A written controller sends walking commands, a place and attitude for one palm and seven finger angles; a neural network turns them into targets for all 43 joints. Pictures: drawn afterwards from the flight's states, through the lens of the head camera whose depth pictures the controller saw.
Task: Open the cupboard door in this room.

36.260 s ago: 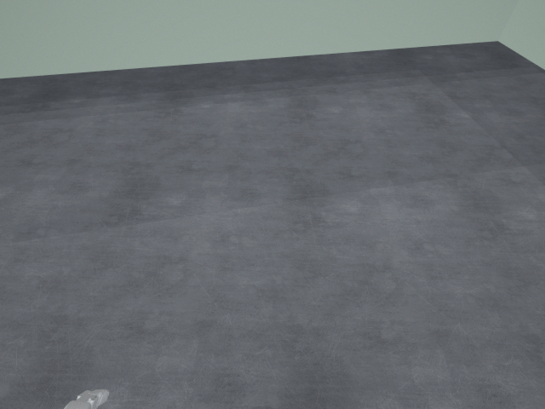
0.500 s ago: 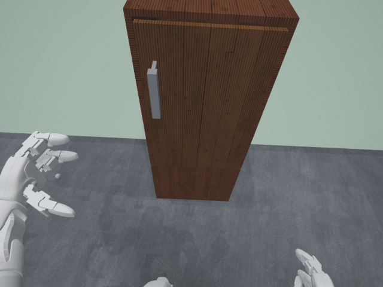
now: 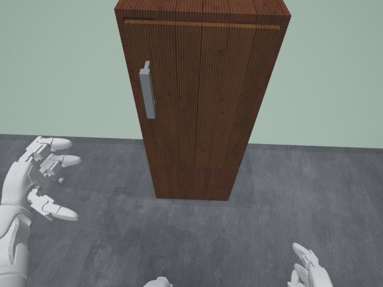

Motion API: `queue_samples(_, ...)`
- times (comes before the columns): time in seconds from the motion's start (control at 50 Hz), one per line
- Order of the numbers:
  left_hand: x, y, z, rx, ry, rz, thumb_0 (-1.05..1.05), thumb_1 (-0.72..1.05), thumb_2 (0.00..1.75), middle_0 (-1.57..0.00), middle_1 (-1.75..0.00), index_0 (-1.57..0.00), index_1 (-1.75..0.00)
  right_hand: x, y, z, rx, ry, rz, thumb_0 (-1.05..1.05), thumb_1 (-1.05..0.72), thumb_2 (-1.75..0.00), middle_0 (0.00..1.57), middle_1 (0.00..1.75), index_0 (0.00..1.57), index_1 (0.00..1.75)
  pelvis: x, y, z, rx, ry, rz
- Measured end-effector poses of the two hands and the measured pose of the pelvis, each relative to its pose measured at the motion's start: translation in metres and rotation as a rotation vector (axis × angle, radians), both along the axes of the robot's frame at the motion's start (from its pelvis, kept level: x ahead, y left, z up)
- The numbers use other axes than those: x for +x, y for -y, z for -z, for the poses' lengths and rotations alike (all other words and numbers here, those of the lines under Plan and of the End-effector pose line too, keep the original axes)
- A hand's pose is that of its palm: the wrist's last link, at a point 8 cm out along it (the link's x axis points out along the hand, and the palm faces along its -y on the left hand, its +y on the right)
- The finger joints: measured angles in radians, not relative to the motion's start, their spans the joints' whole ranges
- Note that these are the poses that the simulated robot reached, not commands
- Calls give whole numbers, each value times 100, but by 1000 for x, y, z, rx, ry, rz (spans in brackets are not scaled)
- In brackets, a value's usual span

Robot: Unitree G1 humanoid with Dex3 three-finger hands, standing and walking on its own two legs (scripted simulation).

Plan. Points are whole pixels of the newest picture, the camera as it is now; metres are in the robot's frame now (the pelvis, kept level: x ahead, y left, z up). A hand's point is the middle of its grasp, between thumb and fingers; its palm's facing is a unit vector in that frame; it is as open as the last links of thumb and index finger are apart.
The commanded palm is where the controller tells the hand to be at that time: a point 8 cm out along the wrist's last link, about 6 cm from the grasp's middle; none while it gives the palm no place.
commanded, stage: move the hooked fingers beside the handle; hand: left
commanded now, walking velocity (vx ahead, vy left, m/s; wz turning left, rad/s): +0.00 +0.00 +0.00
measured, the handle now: (149, 90) +0.59 +0.16 +0.06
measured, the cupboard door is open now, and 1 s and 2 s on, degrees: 0 0 0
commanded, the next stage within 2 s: none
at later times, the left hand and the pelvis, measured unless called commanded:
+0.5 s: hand (84, 147) +0.37 +0.26 +0.07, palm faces +0.03 -1.00 +0.00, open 14.0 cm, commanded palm +0.35 +0.31 +0.07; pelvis +0.01 +0.00 +0.00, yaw -1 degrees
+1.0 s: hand (102, 122) +0.45 +0.24 +0.07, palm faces +0.02 -1.00 +0.01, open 14.0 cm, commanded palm +0.43 +0.29 +0.07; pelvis +0.00 +0.01 -0.01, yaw -2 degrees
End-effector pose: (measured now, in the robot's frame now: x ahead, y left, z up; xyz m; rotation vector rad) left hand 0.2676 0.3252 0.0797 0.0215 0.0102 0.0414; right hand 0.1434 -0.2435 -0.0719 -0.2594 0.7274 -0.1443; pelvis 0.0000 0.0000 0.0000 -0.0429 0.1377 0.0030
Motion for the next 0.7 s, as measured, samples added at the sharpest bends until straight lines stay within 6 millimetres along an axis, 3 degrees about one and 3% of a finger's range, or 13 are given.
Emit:
queue_samples(0.1, 9, 5, 3, -6, -4, 0, -2, -50, 30, -30, -120, -30, -120, 2, 3, 2, -10, -7, -7, 1, -90, -90, 20, 30, 20, 30, -1, 2, 2, -1, -5, -6)
queue_samples(0.2, 33, 10, 6, -11, -7, 9, -2, -50, 30, -30, -120, -30, -120, -2, 9, 7, -25, -39, 3, 1, -90, -90, 20, 30, 20, 30, -2, 4, 4, -1, -15, -9)
queue_samples(0.36, 69, 18, 2, -14, -2, 30, -2, -50, 30, -30, -120, -30, -120, -23, 16, 12, -20, -107, 63, 1, -90, -90, 20, 29, 20, 30, 4, 3, 3, 4, -37, 13)
queue_samples(0.56, 89, 12, 7, -20, -3, 12, -2, -50, 30, -30, -120, -30, -120, -51, 20, 20, -28, -221, 118, 1, -90, -90, 20, 29, 20, 30, 9, -1, 5, 2, -62, 23)
queue_samples(0.7, 112, 23, 8, -25, 4, 38, -2, -50, 30, -30, -120, -30, -120, -60, 17, 26, -37, -274, 126, 1, -90, -90, 20, 29, 20, 30, 8, -6, 7, -4, -76, 15)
